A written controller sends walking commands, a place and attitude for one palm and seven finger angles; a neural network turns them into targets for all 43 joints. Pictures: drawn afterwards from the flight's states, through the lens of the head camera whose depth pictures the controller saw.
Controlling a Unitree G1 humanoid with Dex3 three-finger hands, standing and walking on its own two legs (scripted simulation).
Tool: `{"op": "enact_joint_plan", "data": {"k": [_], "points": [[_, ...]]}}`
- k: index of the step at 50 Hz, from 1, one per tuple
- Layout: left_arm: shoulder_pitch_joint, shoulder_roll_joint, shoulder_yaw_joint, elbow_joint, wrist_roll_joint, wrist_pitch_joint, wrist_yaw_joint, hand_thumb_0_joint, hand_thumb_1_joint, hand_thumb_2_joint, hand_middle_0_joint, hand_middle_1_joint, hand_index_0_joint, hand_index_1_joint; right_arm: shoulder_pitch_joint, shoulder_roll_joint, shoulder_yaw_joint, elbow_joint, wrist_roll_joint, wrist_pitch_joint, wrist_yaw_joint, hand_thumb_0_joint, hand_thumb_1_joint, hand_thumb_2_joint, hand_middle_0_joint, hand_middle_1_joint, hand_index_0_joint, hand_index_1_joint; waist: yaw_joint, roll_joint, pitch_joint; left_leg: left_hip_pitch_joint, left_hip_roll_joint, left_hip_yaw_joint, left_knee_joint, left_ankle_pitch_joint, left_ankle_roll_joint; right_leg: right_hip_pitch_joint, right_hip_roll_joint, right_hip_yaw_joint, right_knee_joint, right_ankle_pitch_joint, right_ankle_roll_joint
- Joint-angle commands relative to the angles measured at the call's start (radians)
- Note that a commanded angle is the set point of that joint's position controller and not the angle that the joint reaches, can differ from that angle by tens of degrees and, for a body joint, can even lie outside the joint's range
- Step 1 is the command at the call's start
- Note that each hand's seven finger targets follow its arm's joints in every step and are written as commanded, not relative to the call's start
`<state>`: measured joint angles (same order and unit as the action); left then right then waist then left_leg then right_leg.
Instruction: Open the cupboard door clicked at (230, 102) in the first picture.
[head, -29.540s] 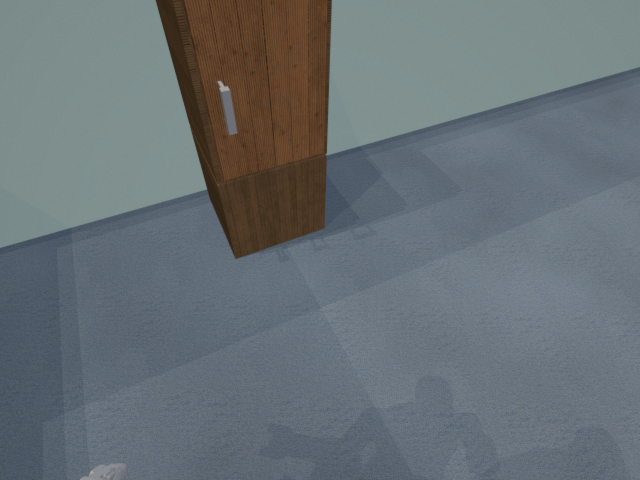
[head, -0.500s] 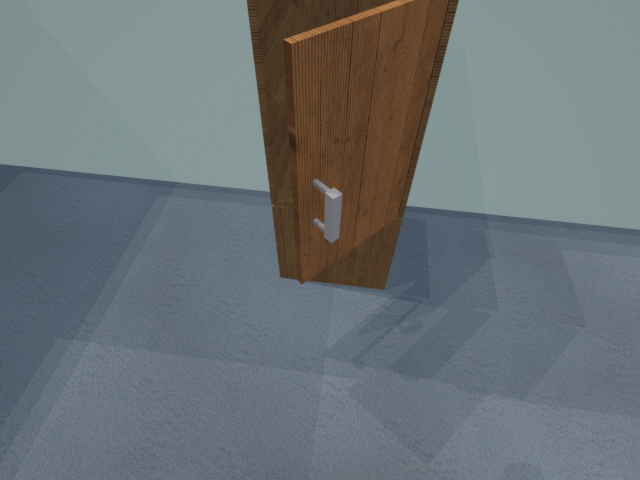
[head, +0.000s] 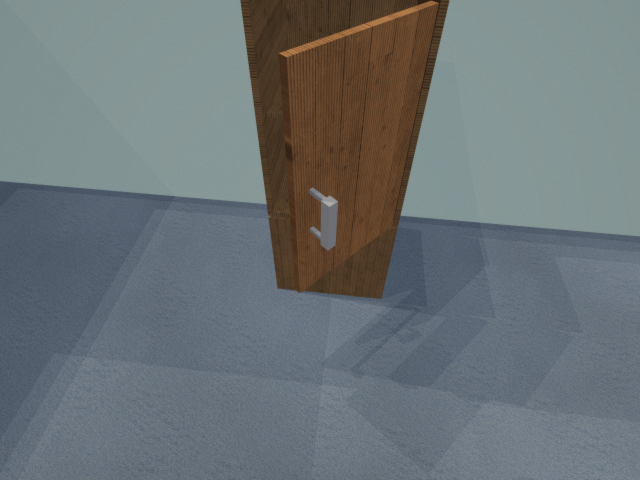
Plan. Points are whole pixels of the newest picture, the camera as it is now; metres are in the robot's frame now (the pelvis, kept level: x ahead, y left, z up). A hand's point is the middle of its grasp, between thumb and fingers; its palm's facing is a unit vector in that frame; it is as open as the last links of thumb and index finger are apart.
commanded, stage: let the arm hang, fingers relaxed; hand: left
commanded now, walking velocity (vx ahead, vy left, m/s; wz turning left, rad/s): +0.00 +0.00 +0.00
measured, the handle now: (321, 218) +0.62 +0.03 -0.09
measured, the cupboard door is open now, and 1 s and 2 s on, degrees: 49 49 49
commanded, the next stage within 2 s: look to check the result in 0.06 s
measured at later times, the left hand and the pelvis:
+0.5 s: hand out of the picture +0.01 +0.18 -0.17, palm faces +0.04 -0.97 -0.22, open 7.4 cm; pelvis +0.01 +0.00 +0.00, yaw +0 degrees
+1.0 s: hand out of the picture +0.04 +0.18 -0.17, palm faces -0.01 -0.97 -0.24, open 7.4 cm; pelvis +0.02 -0.01 +0.00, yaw -3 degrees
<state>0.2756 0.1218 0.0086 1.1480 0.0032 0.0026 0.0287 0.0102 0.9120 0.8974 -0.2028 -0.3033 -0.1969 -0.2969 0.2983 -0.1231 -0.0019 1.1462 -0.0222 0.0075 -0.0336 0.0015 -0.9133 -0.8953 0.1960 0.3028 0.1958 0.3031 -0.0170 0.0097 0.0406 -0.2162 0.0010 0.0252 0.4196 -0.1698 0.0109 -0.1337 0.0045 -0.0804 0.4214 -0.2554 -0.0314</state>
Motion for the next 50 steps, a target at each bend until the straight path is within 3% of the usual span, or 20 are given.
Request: {"op": "enact_joint_plan", "data": {"k": [1,8,19,33,40,43,48,50], "points": [[0.077,0.116,0.025,-0.020,0.004,-0.012,0.007,0.000,0.900,0.900,-0.200,-0.300,-0.200,-0.300,0.062,-0.094,-0.012,-0.017,-0.002,-0.012,-0.008,0.000,-0.900,-0.900,0.200,0.300,0.200,0.300,0.011,0.020,0.065,-0.019,0.088,-0.108,-0.091,-0.012,0.024,-0.071,-0.107,0.100,-0.108,-0.007,-0.022],[0.069,0.132,0.030,-0.026,0.004,-0.019,0.007,0.000,0.900,0.900,-0.200,-0.300,-0.200,-0.300,0.056,-0.111,-0.018,-0.022,0.001,-0.015,-0.008,0.000,-0.900,-0.900,0.200,0.300,0.200,0.300,0.012,-0.011,0.042,0.012,0.087,-0.100,-0.069,0.060,0.025,-0.056,-0.112,0.098,-0.111,0.036,-0.024],[0.046,0.159,0.029,-0.027,0.003,-0.020,0.005,0.000,0.900,0.900,-0.200,-0.300,-0.200,-0.300,0.019,-0.136,-0.018,-0.019,0.000,-0.012,-0.005,0.000,-0.900,-0.900,0.200,0.300,0.200,0.300,0.008,-0.004,0.044,0.030,0.091,-0.101,-0.073,0.062,0.023,-0.057,-0.119,0.103,-0.126,0.031,-0.025],[0.003,0.204,0.035,-0.034,0.004,-0.030,0.003,0.000,0.900,0.900,-0.200,-0.300,-0.200,-0.300,-0.042,-0.187,-0.020,-0.032,0.003,-0.020,-0.006,0.000,-0.900,-0.900,0.200,0.300,0.200,0.300,0.013,-0.011,-0.001,0.068,0.099,-0.102,-0.075,0.156,0.022,0.000,-0.127,0.101,-0.135,0.161,-0.020],[-0.021,0.219,0.032,-0.037,0.002,-0.029,0.001,0.000,0.900,0.900,-0.200,-0.300,-0.200,-0.300,-0.065,-0.204,-0.019,-0.032,0.000,-0.018,-0.004,0.000,-0.900,-0.900,0.200,0.300,0.200,0.300,0.011,0.002,0.012,0.069,0.100,-0.100,-0.083,0.141,0.016,0.001,-0.130,0.107,-0.149,0.154,-0.020],[-0.005,0.177,0.032,-0.040,0.004,-0.012,0.003,0.000,0.900,0.900,-0.200,-0.300,-0.200,-0.300,-0.035,-0.155,-0.016,-0.028,0.000,-0.005,-0.009,0.000,-0.900,-0.900,0.200,0.300,0.200,0.300,0.008,-0.014,0.013,0.079,0.109,-0.064,-0.049,0.129,0.005,-0.031,-0.126,0.130,-0.131,0.191,-0.015],[-0.017,0.217,0.067,-0.093,0.011,0.016,-0.004,0.000,0.900,0.900,-0.200,-0.300,-0.200,-0.300,-0.025,-0.188,-0.045,-0.072,-0.002,0.013,-0.020,0.000,-0.900,-0.900,0.200,0.300,0.200,0.300,0.005,-0.027,0.003,0.037,0.125,-0.005,0.026,0.056,-0.001,-0.069,-0.125,0.185,-0.050,0.227,-0.038],[-0.030,0.219,0.076,-0.123,0.014,0.024,-0.009,0.000,0.900,0.900,-0.200,-0.300,-0.200,-0.300,-0.021,-0.194,-0.055,-0.093,-0.003,0.013,-0.023,0.000,-0.900,-0.900,0.200,0.300,0.200,0.300,0.003,-0.007,0.000,0.038,0.145,-0.009,0.025,0.057,0.006,-0.098,-0.108,0.190,-0.004,0.232,-0.038]]}}
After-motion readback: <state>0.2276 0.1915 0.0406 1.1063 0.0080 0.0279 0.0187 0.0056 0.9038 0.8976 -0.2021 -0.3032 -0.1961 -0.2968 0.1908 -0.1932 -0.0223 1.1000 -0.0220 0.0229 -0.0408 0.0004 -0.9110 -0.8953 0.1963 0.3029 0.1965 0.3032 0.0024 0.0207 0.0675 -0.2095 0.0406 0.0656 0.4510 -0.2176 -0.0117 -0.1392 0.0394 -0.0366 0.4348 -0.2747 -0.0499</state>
